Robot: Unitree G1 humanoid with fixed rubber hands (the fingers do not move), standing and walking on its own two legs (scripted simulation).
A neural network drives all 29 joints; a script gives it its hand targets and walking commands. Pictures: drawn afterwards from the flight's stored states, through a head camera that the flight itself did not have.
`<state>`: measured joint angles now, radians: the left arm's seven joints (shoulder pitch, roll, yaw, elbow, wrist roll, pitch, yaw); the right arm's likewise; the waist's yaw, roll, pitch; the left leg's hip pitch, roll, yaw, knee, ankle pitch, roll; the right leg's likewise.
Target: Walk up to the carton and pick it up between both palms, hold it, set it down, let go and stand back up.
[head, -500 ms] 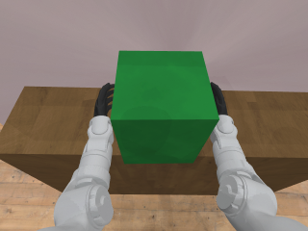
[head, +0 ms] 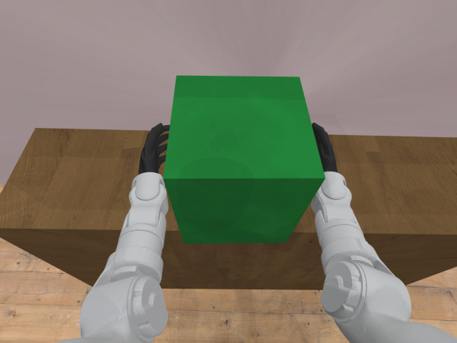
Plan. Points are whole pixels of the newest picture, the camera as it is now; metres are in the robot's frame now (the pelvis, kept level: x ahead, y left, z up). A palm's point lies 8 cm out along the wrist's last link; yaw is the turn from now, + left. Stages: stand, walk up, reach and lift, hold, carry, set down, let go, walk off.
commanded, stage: reach and lift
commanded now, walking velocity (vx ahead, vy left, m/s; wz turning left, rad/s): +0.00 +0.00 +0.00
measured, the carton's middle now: (236, 167) +0.43 +0.00 +0.01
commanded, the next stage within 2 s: none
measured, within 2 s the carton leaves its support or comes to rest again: leaves its support in 0.34 s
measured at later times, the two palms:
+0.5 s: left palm (146, 170) +0.39 +0.16 +0.06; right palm (324, 162) +0.40 -0.15 +0.07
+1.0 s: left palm (141, 174) +0.38 +0.17 +0.06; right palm (321, 168) +0.39 -0.15 +0.07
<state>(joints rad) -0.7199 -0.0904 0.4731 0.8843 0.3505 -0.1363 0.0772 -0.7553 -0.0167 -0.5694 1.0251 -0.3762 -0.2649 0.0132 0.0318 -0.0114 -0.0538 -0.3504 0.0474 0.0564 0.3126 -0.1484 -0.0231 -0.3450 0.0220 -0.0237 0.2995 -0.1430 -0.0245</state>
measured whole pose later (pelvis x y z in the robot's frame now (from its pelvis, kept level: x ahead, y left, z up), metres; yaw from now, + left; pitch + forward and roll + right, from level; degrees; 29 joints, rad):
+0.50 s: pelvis -0.02 +0.00 +0.00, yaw +1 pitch +13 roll +0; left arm -0.74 -0.07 0.52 0.97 0.39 -0.33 0.09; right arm -0.81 -0.03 -0.62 1.16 -0.48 -0.51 -0.04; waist 0.01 -0.03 -0.10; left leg -0.42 0.05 0.05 0.29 -0.10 -0.02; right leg -0.40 0.02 -0.06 0.28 -0.10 -0.03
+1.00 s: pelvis -0.02 +0.00 +0.00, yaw +1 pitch +13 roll -1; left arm -0.73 0.01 0.32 1.04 0.18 -0.24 0.13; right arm -0.78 -0.08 -0.32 1.20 -0.21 -0.41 -0.11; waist 0.02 -0.01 -0.15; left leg -0.43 0.05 0.06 0.32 -0.11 -0.02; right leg -0.40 0.02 -0.06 0.27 -0.09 -0.03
